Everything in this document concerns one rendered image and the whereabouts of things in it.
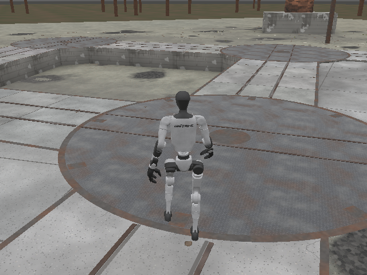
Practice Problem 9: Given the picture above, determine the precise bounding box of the robot right forearm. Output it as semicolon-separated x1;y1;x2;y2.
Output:
205;137;213;153

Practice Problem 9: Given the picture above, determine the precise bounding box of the right robot shin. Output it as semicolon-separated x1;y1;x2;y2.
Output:
192;194;201;233

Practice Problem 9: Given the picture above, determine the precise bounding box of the humanoid robot torso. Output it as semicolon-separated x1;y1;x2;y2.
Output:
170;113;197;172

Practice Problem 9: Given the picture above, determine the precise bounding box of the robot left hand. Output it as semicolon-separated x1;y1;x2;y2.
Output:
147;167;161;183

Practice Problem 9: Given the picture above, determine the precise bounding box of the robot right upper arm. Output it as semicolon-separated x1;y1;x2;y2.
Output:
195;115;211;146

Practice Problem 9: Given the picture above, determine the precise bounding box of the robot left upper arm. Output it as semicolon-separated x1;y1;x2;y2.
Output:
157;116;171;149

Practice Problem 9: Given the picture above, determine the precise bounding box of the robot left forearm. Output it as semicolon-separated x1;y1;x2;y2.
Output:
149;140;162;169

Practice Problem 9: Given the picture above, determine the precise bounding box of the robot right hand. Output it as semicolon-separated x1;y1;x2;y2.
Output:
200;149;213;159

